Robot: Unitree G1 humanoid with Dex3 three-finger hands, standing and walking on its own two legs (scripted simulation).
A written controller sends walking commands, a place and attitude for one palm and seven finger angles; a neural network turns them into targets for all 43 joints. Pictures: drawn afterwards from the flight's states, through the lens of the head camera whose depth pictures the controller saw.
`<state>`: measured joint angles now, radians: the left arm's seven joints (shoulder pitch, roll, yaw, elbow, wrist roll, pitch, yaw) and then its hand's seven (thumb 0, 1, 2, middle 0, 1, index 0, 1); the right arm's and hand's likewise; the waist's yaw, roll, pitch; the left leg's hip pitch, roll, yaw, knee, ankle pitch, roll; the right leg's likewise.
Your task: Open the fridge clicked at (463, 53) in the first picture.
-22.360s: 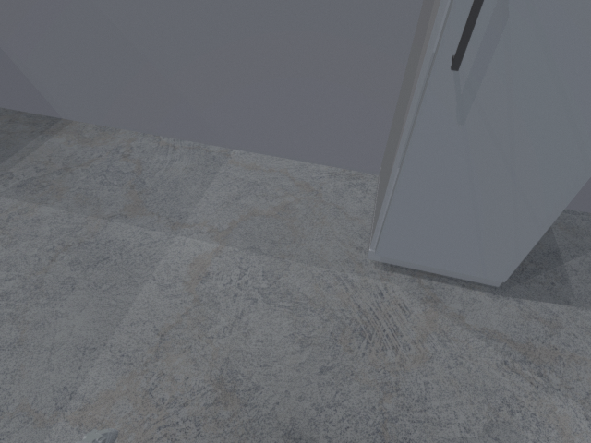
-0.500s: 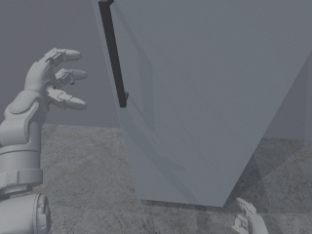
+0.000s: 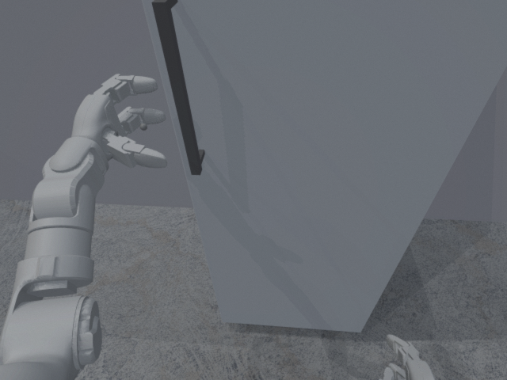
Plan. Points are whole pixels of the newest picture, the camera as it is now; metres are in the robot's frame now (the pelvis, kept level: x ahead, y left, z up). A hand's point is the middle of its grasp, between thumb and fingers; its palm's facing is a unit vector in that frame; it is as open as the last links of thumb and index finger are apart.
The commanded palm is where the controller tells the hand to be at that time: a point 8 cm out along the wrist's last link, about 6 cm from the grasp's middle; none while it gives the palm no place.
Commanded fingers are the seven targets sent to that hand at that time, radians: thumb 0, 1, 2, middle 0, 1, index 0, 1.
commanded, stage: move the hooked fingers beside the handle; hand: left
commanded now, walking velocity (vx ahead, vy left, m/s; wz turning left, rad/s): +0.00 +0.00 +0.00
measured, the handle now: (185, 97) +0.46 +0.13 +0.25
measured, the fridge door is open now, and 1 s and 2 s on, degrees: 0 0 0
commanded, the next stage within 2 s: none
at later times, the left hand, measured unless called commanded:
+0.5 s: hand (149, 126) +0.40 +0.18 +0.23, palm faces +0.00 -1.00 -0.02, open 13.9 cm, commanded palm +0.38 +0.23 +0.24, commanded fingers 0.00 -0.50 0.30 -0.30 -1.20 -0.30 -1.20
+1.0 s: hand (144, 131) +0.41 +0.19 +0.22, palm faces +0.02 -1.00 -0.02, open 13.9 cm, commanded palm +0.38 +0.24 +0.24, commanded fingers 0.00 -0.50 0.30 -0.30 -1.20 -0.30 -1.20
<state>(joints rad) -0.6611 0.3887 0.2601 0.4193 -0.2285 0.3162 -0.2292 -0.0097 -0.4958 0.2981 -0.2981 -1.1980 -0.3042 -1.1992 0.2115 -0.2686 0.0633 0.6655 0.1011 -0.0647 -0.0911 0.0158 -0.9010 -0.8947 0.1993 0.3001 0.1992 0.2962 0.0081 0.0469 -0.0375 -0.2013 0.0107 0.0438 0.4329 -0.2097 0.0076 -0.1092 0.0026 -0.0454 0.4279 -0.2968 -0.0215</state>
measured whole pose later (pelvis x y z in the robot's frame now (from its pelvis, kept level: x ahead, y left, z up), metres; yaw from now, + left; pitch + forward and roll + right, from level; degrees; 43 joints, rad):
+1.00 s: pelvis +0.01 +0.00 +0.00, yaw -1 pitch +0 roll +0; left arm -0.64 0.40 0.29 0.47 -0.21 0.31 -0.21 -0.01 -0.50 0.30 -0.30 -1.20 -0.31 -1.20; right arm 0.23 -0.26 0.06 0.64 0.10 -0.05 -0.09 0.02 -0.90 -0.89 0.20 0.30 0.20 0.30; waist -0.01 0.04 -0.04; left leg -0.20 0.02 0.06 0.42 -0.21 0.01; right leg -0.11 0.01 -0.02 0.41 -0.29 -0.02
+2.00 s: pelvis -0.01 +0.00 +0.00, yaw -1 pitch -1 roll +0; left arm -0.70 0.41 0.27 0.55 -0.21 0.36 -0.20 -0.01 -0.50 0.30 -0.30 -1.20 -0.31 -1.20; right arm 0.22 -0.26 0.07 0.64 0.10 -0.02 -0.09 0.02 -0.90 -0.89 0.20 0.30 0.20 0.30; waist -0.01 0.05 -0.06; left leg -0.21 0.02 0.05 0.42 -0.19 0.01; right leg -0.12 0.01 -0.03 0.40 -0.27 -0.02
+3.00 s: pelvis +0.00 +0.00 +0.00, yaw -1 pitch -1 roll +0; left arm -0.70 0.39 0.25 0.48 -0.21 0.40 -0.18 -0.01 -0.50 0.30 -0.30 -1.20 -0.31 -1.20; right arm 0.19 -0.26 0.07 0.64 0.10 0.00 -0.08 0.02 -0.90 -0.89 0.20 0.30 0.20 0.30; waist 0.00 0.05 -0.07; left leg -0.20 0.02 0.05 0.42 -0.20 0.01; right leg -0.11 0.01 -0.04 0.40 -0.28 -0.02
